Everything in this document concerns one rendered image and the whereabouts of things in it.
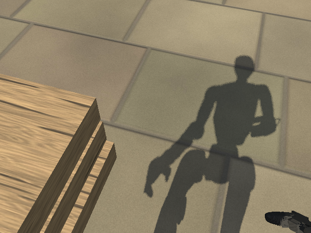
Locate robot right hand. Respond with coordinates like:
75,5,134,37
264,211,311,233

